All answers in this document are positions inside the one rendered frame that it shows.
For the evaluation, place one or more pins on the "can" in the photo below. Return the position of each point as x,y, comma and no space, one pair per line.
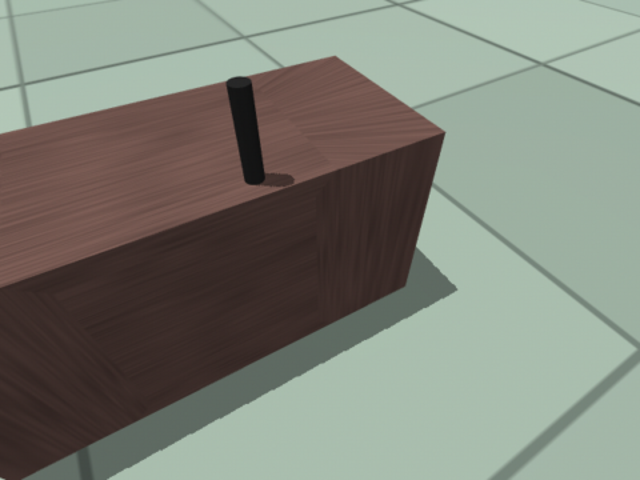
242,105

